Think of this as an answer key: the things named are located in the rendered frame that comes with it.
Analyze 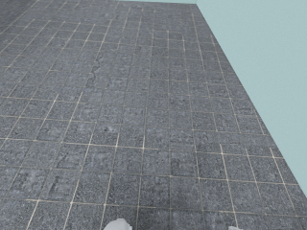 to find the robot left thigh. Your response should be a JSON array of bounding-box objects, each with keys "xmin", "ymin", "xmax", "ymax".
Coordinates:
[{"xmin": 104, "ymin": 219, "xmax": 132, "ymax": 230}]

